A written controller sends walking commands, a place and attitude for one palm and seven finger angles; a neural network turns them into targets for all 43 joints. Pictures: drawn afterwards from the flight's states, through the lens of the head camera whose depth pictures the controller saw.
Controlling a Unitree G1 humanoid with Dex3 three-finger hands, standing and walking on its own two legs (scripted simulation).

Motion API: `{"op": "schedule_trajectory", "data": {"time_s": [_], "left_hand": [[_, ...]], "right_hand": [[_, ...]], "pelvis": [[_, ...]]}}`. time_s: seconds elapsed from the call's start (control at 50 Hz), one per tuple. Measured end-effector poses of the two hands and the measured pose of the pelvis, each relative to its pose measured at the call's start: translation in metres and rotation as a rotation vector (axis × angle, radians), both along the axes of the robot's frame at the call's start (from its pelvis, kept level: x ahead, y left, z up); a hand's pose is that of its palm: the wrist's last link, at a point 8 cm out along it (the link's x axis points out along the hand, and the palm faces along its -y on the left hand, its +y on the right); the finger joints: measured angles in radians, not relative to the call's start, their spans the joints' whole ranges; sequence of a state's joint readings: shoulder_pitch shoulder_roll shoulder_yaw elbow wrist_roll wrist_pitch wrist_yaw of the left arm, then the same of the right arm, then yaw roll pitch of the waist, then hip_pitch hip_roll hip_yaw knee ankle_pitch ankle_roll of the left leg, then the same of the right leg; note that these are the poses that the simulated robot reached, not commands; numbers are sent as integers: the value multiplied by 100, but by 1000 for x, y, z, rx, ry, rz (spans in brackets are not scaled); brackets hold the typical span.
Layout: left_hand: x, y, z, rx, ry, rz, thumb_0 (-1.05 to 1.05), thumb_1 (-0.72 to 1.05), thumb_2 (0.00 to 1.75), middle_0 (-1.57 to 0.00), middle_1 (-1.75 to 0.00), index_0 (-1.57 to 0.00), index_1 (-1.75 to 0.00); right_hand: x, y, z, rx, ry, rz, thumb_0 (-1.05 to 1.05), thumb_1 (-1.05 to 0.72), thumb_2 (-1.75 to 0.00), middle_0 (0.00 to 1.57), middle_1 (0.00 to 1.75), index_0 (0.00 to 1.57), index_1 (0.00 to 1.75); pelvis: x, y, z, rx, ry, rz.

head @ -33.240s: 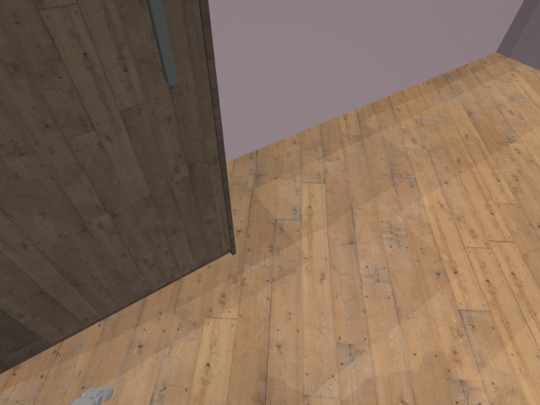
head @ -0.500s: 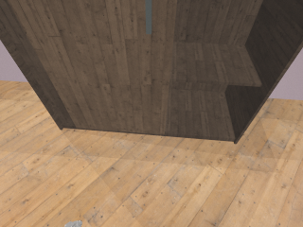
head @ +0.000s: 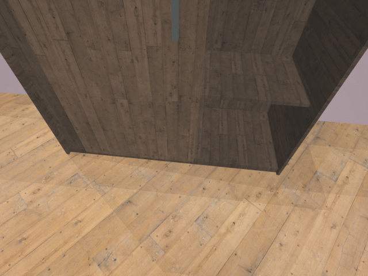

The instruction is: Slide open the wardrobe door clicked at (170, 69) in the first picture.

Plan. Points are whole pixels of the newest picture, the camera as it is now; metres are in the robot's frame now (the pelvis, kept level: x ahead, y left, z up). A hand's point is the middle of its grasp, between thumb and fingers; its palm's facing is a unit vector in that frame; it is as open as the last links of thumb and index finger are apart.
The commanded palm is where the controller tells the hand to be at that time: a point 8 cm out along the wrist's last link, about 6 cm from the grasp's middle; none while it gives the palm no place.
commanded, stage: let the arm hang, fingers relaxed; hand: right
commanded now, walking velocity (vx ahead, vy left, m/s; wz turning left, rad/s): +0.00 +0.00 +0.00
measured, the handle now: out of the picture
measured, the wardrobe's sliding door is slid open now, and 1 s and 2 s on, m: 0.54 0.54 0.54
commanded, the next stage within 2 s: look to check the result in 0.30 s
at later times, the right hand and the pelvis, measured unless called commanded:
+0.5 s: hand out of the picture +0.02 -0.18 -0.18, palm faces -0.01 +0.98 -0.18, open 7.4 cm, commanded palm none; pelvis +0.02 -0.01 +0.00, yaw +0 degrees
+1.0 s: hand out of the picture +0.04 -0.17 -0.18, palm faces -0.01 +0.98 -0.18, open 7.4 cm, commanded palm none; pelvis +0.04 +0.00 +0.00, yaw +1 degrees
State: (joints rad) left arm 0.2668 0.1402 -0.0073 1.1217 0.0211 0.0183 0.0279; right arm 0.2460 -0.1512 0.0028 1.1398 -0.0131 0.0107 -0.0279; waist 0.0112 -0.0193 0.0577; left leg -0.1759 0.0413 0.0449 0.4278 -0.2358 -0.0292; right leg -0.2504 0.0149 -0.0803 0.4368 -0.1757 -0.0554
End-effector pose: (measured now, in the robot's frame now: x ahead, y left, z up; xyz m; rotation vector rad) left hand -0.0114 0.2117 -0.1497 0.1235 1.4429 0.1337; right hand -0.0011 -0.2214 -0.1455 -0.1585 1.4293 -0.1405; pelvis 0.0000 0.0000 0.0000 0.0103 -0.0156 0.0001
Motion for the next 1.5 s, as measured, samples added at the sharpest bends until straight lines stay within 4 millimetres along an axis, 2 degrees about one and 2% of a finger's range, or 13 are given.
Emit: {"op": "schedule_trajectory", "data": {"time_s": [0.06,0.18,0.54,1.12,1.5], "left_hand": [[5,2,1,12,-15,2,2,93,90,-20,-30,-20,-30],[16,6,5,32,-43,2,1,92,90,-20,-30,-20,-30],[39,8,7,45,-50,-16,1,92,90,-20,-30,-20,-30],[59,16,9,47,-40,-12,1,92,90,-20,-30,-20,-30],[66,20,11,53,-47,-14,1,92,90,-20,-30,-20,-30]], "right_hand": [[10,3,-2,11,-24,7,1,-92,-89,20,30,19,30],[17,-2,-3,12,-31,14,1,-93,-89,20,30,20,30],[18,-5,-2,14,8,6,1,-91,-89,20,30,19,30],[49,1,-1,10,-14,12,1,-92,-89,20,30,19,30],[49,7,-2,19,-11,7,1,-92,-89,20,30,19,30]], "pelvis": [[1,-2,0,-2,0,3],[4,-5,0,-3,3,6],[17,-8,2,-5,8,6],[39,0,3,-10,12,9],[45,4,4,-9,7,8]]}}
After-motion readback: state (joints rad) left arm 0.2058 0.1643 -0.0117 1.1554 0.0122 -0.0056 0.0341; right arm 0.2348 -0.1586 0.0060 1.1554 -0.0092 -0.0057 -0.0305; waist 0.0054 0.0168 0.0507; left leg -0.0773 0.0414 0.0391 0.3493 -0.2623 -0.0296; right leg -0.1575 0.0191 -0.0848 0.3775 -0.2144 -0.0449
